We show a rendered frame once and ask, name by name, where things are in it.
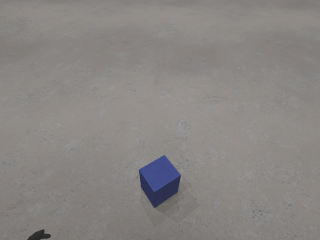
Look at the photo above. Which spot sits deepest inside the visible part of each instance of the robot left hand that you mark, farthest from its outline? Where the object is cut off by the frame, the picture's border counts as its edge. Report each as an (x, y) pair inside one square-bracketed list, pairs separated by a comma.
[(39, 235)]

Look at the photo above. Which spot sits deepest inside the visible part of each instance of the carton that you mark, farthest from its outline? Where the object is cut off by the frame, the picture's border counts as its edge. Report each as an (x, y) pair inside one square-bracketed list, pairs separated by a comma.
[(159, 180)]

